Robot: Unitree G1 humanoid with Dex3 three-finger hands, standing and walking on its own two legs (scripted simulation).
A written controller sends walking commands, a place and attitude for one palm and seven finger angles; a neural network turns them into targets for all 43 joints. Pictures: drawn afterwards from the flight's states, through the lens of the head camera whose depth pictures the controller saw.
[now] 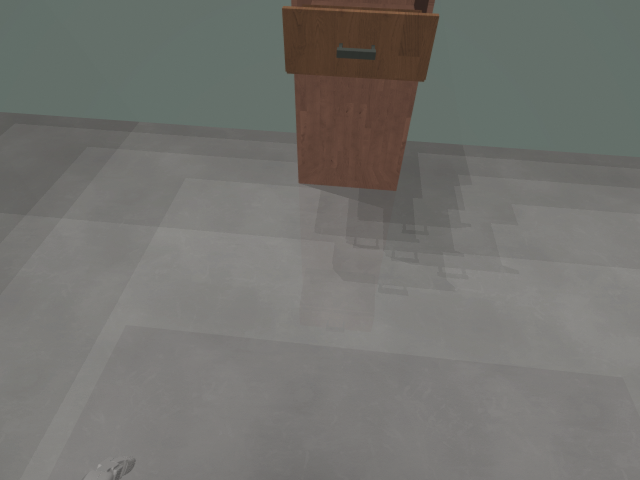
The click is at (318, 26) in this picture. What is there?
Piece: drawer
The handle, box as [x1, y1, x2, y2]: [336, 43, 375, 59]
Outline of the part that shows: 337,47 336,57 374,59 375,56 374,45 372,45 370,49 343,48 342,43 339,43 339,46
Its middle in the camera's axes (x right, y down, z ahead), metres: +0.10 -0.54 +1.12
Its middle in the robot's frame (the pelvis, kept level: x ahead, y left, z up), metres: +1.21 -0.04 +0.02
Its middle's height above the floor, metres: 0.79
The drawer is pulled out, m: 0.30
